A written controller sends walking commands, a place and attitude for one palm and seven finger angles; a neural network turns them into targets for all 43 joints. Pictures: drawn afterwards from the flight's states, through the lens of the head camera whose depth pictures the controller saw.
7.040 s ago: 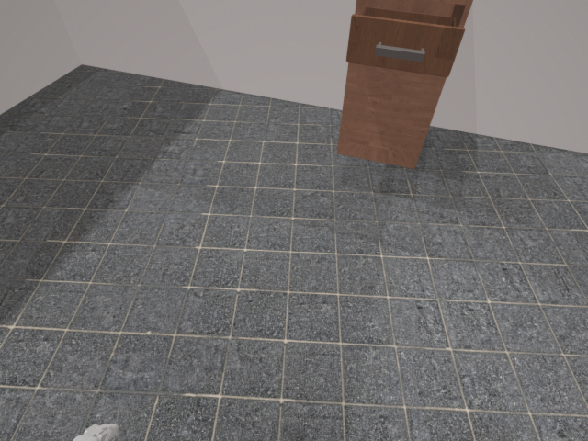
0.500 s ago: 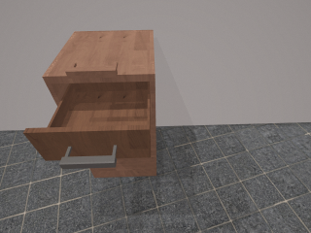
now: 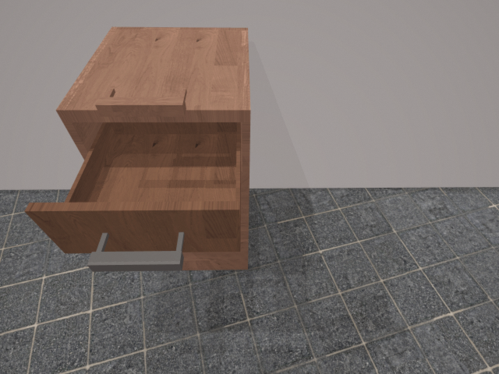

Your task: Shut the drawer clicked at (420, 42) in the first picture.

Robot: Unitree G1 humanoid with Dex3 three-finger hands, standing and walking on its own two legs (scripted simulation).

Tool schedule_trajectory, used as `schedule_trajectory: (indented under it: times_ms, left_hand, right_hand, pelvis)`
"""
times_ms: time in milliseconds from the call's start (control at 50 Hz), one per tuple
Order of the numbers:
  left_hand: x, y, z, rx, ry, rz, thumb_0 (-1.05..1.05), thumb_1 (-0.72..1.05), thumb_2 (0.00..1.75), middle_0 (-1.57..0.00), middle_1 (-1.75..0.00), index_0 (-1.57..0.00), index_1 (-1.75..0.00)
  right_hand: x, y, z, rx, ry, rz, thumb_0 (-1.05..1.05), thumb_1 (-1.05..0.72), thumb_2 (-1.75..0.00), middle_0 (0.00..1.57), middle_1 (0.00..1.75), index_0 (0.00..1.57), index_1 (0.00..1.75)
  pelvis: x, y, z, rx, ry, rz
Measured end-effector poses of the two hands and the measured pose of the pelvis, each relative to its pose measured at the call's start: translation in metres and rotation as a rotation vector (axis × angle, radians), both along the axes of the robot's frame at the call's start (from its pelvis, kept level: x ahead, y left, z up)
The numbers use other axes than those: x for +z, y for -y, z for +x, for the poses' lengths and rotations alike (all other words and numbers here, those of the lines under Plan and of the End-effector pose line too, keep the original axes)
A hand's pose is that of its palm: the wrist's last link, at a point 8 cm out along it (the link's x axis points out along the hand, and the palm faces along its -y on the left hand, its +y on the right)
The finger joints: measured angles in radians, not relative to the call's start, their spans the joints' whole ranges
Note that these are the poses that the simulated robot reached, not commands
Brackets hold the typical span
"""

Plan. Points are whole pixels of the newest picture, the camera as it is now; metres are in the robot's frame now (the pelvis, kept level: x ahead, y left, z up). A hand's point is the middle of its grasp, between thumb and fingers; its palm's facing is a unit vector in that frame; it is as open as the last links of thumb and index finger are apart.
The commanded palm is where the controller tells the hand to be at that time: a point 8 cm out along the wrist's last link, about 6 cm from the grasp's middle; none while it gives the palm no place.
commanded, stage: look again from close up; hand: left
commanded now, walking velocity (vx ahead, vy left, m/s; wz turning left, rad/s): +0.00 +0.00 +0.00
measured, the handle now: (140, 249) +0.34 +0.24 -0.06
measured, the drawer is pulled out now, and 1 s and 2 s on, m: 0.25 0.25 0.25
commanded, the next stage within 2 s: raise the hand and make a fist in 0.20 s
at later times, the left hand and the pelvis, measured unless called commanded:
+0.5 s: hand (136, 337) +0.18 +0.19 -0.05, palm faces +0.21 -0.96 -0.17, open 7.0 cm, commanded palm +0.11 +0.21 -0.06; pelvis +0.02 +0.02 -0.02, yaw +2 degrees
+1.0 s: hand (160, 354) +0.16 +0.14 -0.02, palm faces +0.00 -1.00 -0.02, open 4.5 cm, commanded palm +0.12 +0.21 -0.02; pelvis -0.03 +0.00 -0.09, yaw +3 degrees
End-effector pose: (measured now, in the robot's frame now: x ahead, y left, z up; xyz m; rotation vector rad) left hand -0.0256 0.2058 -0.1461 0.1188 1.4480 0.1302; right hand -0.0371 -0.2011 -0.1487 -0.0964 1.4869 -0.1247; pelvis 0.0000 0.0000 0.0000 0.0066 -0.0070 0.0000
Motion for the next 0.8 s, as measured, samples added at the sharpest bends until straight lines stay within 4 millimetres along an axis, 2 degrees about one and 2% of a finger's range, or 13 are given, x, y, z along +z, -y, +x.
schedule_trajectory:
  times_ms: [80, 200, 320, 340, 400, 440, 500, 560, 580, 620, 700, 760, 800]
  left_hand:
    - [-0.001, 0.004, 0.001, 0.009, -0.009, -0.013, 0.01, 0.91, 0.9, -0.2, -0.3, -0.2, -0.3]
    - [-0.002, 0.004, 0.012, 0.016, 0.004, -0.017, 0.01, 0.91, 0.9, -0.2, -0.3, -0.2, -0.3]
    - [-0.003, -0.004, 0.025, 0.006, 0.018, 0.002, 0.01, 0.91, 0.9, -0.2, -0.3, -0.2, -0.3]
    - [0.002, -0.009, 0.032, 0.029, 0.042, 0.02, 0.02, 0.93, 0.9, -0.2, -0.3, -0.2, -0.3]
    - [0.043, -0.039, 0.08, 0.061, 0.343, 0.138, 0.07, 0.98, 0.9, -0.21, -0.31, -0.21, -0.31]
    - [0.076, -0.045, 0.121, 0.057, 0.584, 0.167, 0.07, 0.98, 0.9, -0.23, -0.32, -0.23, -0.33]
    - [0.119, -0.034, 0.179, 0.017, 0.952, 0.122, 0.06, 0.97, 0.9, -0.25, -0.36, -0.25, -0.37]
    - [0.141, -0.005, 0.21, -0.007, 1.268, -0.044, 0.04, 0.95, 0.9, -0.29, -0.41, -0.29, -0.42]
    - [0.14, 0.001, 0.21, -0.007, 1.333, -0.081, 0.03, 0.95, 0.9, -0.3, -0.42, -0.31, -0.43]
    - [0.13, 0.007, 0.198, -0.016, 1.401, -0.121, 0.02, 0.93, 0.9, -0.31, -0.45, -0.35, -0.47]
    - [0.105, 0.006, 0.158, -0.053, 1.37, -0.107, 0.02, 0.92, 0.9, -0.39, -0.53, -0.43, -0.55]
    - [0.097, -0.002, 0.134, -0.023, 1.329, -0.052, 0.02, 0.91, 0.9, -0.46, -0.6, -0.49, -0.62]
    - [0.102, -0.007, 0.126, -0.012, 1.353, -0.015, 0.02, 0.9, 0.9, -0.51, -0.65, -0.53, -0.66]
  right_hand:
    - [-0.001, -0.002, 0.023, 0.014, 0.036, -0.007, 0.0, -0.92, -0.9, 0.2, 0.3, 0.2, 0.3]
    - [0.001, 0.006, 0.045, 0.026, 0.063, -0.037, 0.02, -0.94, -0.9, 0.2, 0.3, 0.2, 0.3]
    - [0.002, 0.011, 0.06, 0.032, 0.087, -0.054, 0.01, -0.94, -0.9, 0.2, 0.3, 0.2, 0.3]
    - [0.003, 0.013, 0.065, 0.027, 0.12, -0.062, 0.02, -0.94, -0.9, 0.2, 0.3, 0.2, 0.3]
    - [0.013, 0.022, 0.094, 0.017, 0.344, -0.102, 0.02, -0.94, -0.9, 0.2, 0.3, 0.2, 0.3]
    - [0.017, 0.027, 0.118, 0.034, 0.483, -0.116, 0.02, -0.93, -0.9, 0.2, 0.3, 0.2, 0.3]
    - [0.026, 0.035, 0.158, 0.083, 0.667, -0.138, 0.01, -0.92, -0.9, 0.2, 0.3, 0.2, 0.3]
    - [0.038, 0.04, 0.197, 0.115, 0.821, -0.152, 0.01, -0.92, -0.9, 0.2, 0.3, 0.2, 0.3]
    - [0.041, 0.041, 0.208, 0.126, 0.863, -0.154, 0.01, -0.92, -0.9, 0.2, 0.3, 0.2, 0.3]
    - [0.046, 0.041, 0.23, 0.155, 0.928, -0.153, 0.01, -0.91, -0.9, 0.2, 0.3, 0.2, 0.3]
    - [0.047, 0.031, 0.264, 0.227, 1.018, -0.138, 0.01, -0.91, -0.9, 0.2, 0.3, 0.2, 0.3]
    - [0.04, 0.017, 0.276, 0.266, 1.053, -0.105, 0.01, -0.91, -0.9, 0.2, 0.3, 0.19, 0.3]
    - [0.033, 0.005, 0.276, 0.286, 1.056, -0.076, 0.01, -0.91, -0.9, 0.2, 0.3, 0.2, 0.3]
  pelvis:
    - [0.0, -0.002, 0.007, 0.0, 0.001, 0.0]
    - [0.0, -0.005, 0.017, 0.002, 0.004, 0.001]
    - [0.0, -0.007, 0.023, 0.001, -0.003, -0.004]
    - [-0.001, -0.008, 0.023, -0.004, -0.004, -0.007]
    - [-0.004, -0.01, 0.024, -0.001, -0.014, 0.004]
    - [-0.008, -0.013, 0.022, 0.024, -0.03, 0.003]
    - [-0.018, -0.016, 0.015, 0.041, -0.085, -0.001]
    - [-0.033, -0.015, 0.009, 0.022, -0.151, 0.003]
    - [-0.039, -0.014, 0.007, 0.015, -0.17, 0.005]
    - [-0.052, -0.011, 0.002, 0.007, -0.199, 0.009]
    - [-0.077, -0.006, -0.007, 0.02, -0.228, 0.003]
    - [-0.089, -0.003, -0.014, 0.038, -0.236, -0.015]
    - [-0.094, -0.001, -0.018, 0.048, -0.239, -0.026]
